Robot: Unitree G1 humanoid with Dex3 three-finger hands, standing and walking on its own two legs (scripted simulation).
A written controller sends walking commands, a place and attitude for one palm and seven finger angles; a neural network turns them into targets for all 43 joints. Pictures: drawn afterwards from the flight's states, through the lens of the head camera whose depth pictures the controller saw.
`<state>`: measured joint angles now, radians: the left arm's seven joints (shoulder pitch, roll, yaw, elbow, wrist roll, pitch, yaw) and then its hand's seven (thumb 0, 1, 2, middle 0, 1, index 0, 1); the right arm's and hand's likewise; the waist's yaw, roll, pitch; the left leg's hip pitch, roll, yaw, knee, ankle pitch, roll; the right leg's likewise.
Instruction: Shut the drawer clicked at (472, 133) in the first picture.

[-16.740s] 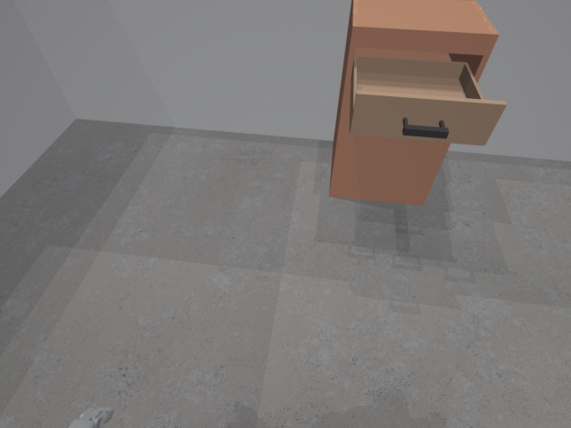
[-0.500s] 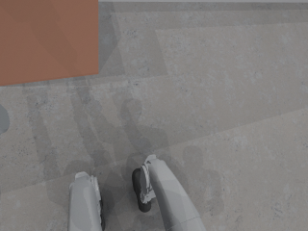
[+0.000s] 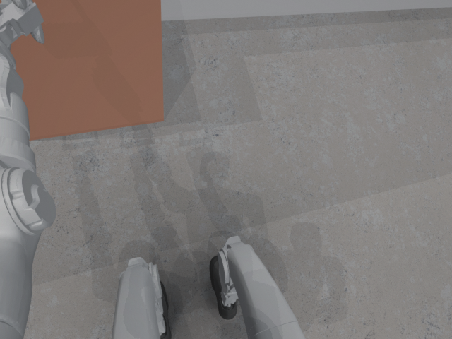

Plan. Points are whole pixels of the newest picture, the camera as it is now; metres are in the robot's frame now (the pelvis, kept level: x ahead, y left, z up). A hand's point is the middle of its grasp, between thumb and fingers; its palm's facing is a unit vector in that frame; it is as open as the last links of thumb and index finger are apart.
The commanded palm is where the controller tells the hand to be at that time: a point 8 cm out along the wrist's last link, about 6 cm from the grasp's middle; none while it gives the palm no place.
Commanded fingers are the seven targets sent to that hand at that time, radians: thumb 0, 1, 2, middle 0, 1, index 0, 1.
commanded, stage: pull the fist back off the drawer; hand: left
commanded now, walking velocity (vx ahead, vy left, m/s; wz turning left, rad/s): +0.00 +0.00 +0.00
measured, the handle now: out of the picture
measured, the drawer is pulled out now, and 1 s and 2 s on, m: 0.00 0.00 0.00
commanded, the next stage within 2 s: draw the hand back to the body in 0.10 s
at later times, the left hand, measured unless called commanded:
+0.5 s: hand out of the picture +0.50 +0.20 +0.11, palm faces +0.11 -0.99 -0.04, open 3.3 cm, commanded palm +0.45 +0.24 +0.13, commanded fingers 0.00 0.90 0.90 -1.40 -1.60 -1.40 -1.60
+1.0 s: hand out of the picture +0.34 +0.23 +0.23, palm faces +0.29 -0.91 -0.29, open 3.3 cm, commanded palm +0.29 +0.27 +0.25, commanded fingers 0.00 0.90 0.90 -1.40 -1.60 -1.40 -1.60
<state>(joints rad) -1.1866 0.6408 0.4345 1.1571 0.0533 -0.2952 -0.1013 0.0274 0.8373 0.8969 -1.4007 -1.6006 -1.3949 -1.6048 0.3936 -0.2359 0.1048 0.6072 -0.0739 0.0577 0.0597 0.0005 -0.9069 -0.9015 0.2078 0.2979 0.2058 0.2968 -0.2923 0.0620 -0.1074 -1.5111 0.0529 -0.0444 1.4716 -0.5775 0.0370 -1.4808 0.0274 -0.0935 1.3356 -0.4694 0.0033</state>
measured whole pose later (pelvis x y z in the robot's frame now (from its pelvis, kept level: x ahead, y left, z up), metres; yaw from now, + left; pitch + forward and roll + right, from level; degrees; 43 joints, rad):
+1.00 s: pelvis +0.07 +0.00 +0.15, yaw +5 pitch +3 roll -1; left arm 0.06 0.30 0.10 0.08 -0.06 -0.04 0.09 0.02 0.90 0.90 -1.40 -1.60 -1.40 -1.60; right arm 0.19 -0.24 0.05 0.52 0.04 0.05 -0.09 0.01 -0.91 -0.90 0.21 0.30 0.20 0.30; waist 0.01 0.05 -0.05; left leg -0.31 -0.01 0.01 0.63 -0.37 0.02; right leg -0.32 -0.01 -0.04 0.60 -0.33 0.00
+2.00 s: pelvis +0.04 +0.00 +0.17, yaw +5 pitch +0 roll +0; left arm 0.63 0.37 0.34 -0.50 -0.05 -0.20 0.11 0.01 0.89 0.90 -1.41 -1.60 -1.40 -1.60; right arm 0.20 -0.25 -0.03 0.58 0.00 -0.02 -0.08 0.01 -0.91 -0.90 0.21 0.30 0.20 0.30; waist 0.00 0.06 0.02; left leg -0.21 -0.01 0.01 0.43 -0.23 0.03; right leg -0.22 -0.02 -0.04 0.41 -0.19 0.01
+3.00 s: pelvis -0.09 +0.00 +0.15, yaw +8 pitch +2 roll -3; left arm 0.62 0.43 0.40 -0.61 -0.03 -0.31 0.15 0.01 0.88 0.90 -1.41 -1.60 -1.40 -1.60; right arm 0.17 -0.22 -0.04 0.60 -0.01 -0.04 -0.08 0.01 -0.91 -0.90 0.21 0.30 0.21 0.30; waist -0.03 0.00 0.01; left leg -0.46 -0.03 -0.04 0.61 -0.18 0.03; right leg -0.39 0.04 0.03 0.53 -0.17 0.02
